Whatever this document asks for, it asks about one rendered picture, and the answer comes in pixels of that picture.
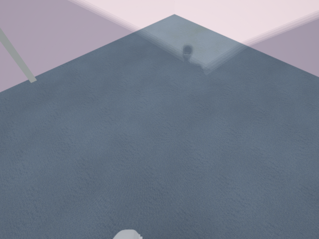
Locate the panel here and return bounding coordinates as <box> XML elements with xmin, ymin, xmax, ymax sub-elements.
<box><xmin>0</xmin><ymin>28</ymin><xmax>37</xmax><ymax>83</ymax></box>

